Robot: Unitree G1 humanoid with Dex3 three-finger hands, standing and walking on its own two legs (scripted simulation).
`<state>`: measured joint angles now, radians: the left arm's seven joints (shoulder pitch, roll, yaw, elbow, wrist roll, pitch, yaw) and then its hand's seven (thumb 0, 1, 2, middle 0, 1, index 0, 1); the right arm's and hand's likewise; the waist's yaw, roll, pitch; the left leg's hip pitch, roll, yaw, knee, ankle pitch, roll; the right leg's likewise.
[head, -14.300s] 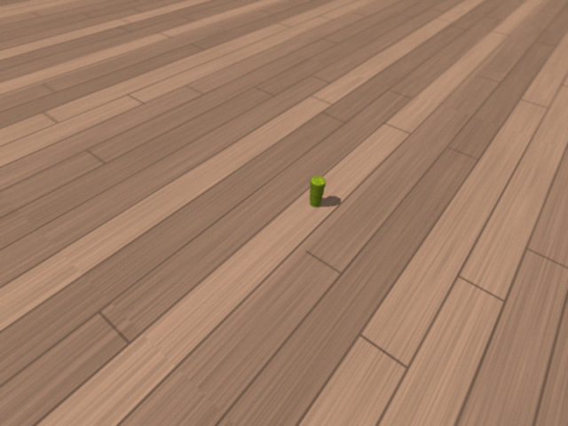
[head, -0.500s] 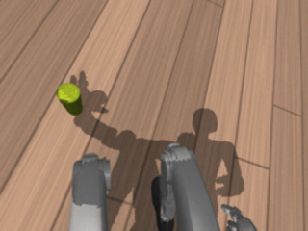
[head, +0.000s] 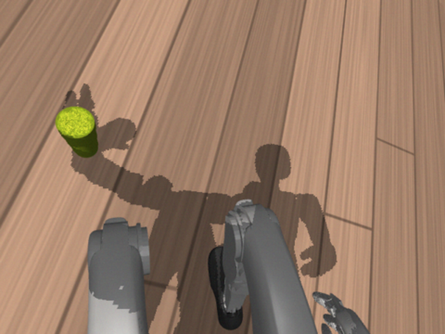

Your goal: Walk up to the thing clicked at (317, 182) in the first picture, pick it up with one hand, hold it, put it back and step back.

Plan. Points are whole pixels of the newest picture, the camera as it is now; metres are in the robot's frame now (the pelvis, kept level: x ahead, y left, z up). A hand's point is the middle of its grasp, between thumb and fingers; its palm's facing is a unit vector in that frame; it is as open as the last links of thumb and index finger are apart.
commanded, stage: approach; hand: left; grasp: from the side
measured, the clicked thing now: (81, 136) +0.55 +0.23 -0.29
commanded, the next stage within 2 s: close in in 0.40 s
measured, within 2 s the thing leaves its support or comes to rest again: neither
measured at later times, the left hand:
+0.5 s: hand (21, 128) +0.51 +0.31 -0.19, palm faces +0.13 -0.99 -0.02, open 17.3 cm
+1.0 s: hand (62, 133) +0.52 +0.25 -0.23, palm faces +0.23 -0.97 -0.02, open 17.4 cm
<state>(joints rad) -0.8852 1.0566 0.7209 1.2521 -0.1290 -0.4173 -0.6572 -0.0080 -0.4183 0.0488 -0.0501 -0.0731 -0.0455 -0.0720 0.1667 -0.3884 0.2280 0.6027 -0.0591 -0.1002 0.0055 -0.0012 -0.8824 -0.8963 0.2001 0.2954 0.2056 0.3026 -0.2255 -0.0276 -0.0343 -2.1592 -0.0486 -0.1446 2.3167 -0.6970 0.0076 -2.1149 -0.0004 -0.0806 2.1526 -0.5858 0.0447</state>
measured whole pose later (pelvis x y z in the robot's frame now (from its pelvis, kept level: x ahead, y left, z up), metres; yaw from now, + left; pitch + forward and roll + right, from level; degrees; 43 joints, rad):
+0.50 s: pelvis -0.01 +0.01 -0.05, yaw -5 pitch +22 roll -17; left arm -0.90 1.10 0.64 1.51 -0.06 -0.78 -0.41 -0.01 -0.50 0.10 -0.04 -0.12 -0.04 -0.12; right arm -0.01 -0.41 0.47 0.52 -0.24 0.00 0.05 0.00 -0.90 -0.90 0.20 0.30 0.21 0.30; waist -0.35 -0.19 0.23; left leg -2.22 -0.04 -0.25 2.54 -0.72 0.01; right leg -2.14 0.03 -0.17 2.28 -0.56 0.06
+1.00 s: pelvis -0.01 +0.02 -0.07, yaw -9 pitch +16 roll -20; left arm -0.91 1.07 0.50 1.64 -0.03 -1.02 -0.05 -0.01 -0.58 0.13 -0.06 -0.15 -0.07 -0.15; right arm -0.11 -0.42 0.60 0.49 -0.35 0.11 0.08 -0.01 -0.91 -0.90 0.20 0.30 0.21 0.30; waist -0.39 -0.24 0.32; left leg -2.21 -0.03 -0.31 2.61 -0.73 0.04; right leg -2.09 0.06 -0.22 2.28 -0.54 0.08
